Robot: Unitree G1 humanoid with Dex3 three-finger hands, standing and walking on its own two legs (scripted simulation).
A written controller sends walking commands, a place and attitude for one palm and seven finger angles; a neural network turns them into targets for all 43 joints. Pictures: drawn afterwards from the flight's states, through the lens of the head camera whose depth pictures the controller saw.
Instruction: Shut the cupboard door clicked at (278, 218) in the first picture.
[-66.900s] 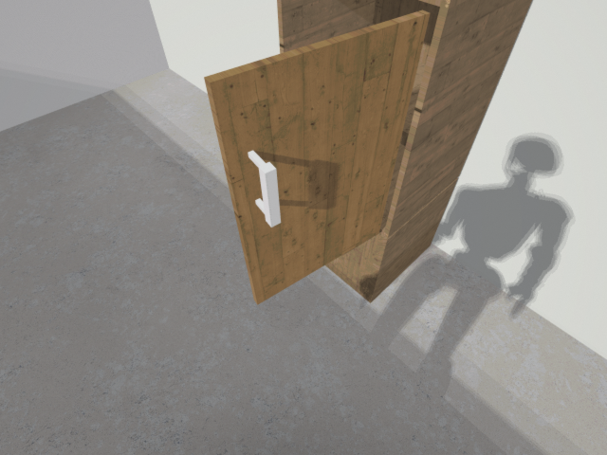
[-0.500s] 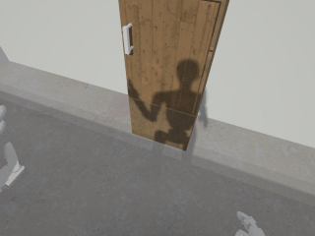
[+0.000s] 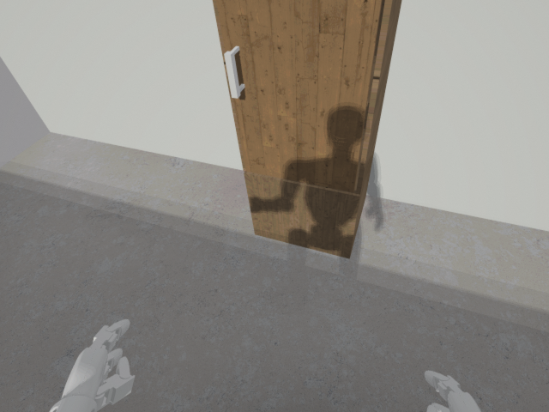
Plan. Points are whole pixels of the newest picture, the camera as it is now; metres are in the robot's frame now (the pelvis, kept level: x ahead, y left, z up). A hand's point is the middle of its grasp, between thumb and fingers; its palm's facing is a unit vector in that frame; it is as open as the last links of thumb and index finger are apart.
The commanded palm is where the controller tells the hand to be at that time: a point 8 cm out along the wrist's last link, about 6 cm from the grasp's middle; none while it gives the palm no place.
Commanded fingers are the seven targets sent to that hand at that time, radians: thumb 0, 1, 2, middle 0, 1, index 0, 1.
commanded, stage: let the arm hang, fingers relaxed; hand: left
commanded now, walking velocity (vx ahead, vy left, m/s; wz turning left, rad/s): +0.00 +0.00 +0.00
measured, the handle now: (235, 72) +0.96 +0.17 +0.06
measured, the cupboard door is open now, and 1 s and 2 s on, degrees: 0 0 0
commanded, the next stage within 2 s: look to check the result in 0.94 s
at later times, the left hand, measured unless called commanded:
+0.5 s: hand out of the picture -0.03 +0.22 -0.16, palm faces +0.01 -0.96 -0.29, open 7.3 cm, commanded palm none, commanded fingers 0.00 0.90 0.90 -0.20 -0.30 -0.20 -0.30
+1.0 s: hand out of the picture +0.07 +0.23 -0.15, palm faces -0.02 -0.96 -0.30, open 7.4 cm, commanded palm none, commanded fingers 0.00 0.90 0.90 -0.20 -0.30 -0.20 -0.30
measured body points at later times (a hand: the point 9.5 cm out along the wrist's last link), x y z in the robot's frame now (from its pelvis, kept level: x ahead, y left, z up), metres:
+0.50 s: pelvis -0.02 +0.00 +0.01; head -0.01 +0.00 +0.46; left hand -0.03 +0.27 -0.14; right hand -0.02 -0.25 -0.14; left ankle +0.03 +0.10 -0.73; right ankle +0.01 -0.12 -0.73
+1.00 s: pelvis +0.01 +0.00 +0.02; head +0.01 +0.00 +0.47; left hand +0.07 +0.28 -0.12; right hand +0.07 -0.29 -0.12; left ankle +0.03 +0.10 -0.73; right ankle +0.01 -0.12 -0.73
